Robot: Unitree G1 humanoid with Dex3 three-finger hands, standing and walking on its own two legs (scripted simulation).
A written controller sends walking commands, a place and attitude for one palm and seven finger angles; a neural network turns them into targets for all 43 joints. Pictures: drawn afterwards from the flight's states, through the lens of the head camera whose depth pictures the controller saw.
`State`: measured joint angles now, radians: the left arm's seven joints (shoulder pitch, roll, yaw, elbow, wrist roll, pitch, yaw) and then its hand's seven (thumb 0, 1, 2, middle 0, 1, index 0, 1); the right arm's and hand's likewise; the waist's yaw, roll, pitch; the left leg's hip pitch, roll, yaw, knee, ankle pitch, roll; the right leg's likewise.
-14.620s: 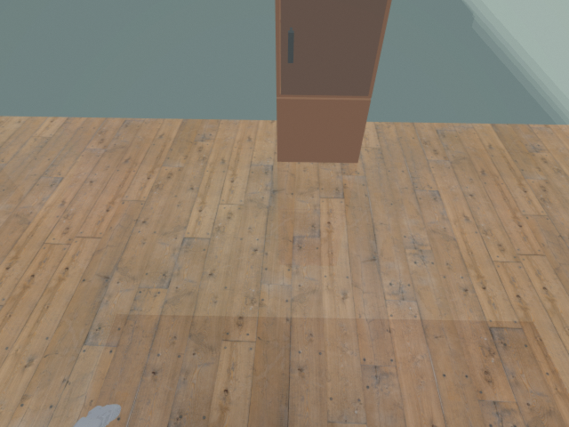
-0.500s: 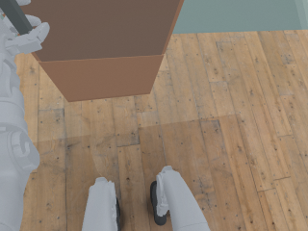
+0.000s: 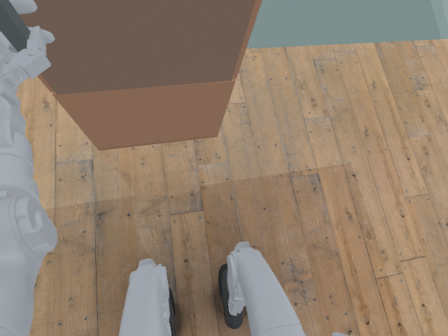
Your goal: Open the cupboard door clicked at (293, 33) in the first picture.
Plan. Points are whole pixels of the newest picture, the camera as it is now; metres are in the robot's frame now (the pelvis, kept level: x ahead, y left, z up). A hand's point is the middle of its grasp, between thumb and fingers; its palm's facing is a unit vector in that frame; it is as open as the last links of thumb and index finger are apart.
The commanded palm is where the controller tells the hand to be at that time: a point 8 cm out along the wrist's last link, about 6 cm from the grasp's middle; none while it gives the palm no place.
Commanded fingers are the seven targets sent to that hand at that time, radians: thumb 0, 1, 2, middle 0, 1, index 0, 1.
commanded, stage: pull the door open along its arc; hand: left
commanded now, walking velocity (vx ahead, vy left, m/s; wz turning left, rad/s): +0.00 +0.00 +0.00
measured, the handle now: (17, 21) +0.60 +0.25 +0.05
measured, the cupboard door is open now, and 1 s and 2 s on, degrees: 0 45 45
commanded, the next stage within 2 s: open thumb and fingers to let go in 0.86 s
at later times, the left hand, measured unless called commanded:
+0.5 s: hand (78, 129) +0.43 +0.17 +0.04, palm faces +0.35 -0.93 +0.08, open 6.1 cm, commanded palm +0.37 +0.20 +0.04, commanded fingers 0.00 0.90 0.90 -0.40 -1.35 -0.40 -1.35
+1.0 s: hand (168, 198) +0.33 +0.05 +0.04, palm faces +0.42 -0.91 -0.04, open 6.3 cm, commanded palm +0.28 +0.10 +0.04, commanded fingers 0.00 0.69 0.81 -0.38 -1.33 -0.38 -1.33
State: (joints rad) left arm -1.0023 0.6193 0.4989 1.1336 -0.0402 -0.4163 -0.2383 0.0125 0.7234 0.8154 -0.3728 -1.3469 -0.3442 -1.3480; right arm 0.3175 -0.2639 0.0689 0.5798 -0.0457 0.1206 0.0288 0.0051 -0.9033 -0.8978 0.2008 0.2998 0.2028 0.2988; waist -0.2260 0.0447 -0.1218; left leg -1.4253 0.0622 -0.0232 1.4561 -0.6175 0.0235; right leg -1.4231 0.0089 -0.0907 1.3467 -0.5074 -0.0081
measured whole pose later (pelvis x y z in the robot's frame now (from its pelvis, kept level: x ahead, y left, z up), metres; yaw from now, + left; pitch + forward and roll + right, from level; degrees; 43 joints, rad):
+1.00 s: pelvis +0.02 -0.04 +0.04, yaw +5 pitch +23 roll +0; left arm -0.02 -0.12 -0.19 0.41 0.18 -0.52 0.63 0.01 0.65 0.75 -0.32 -1.31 -0.34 -1.34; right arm 0.12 -0.16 0.00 0.61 -0.10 -0.05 0.03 0.01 -0.90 -0.90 0.20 0.30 0.20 0.30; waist -0.02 0.01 -0.20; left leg -1.11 0.02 -0.03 1.29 -0.59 -0.03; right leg -1.14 -0.03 -0.09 1.28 -0.56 -0.06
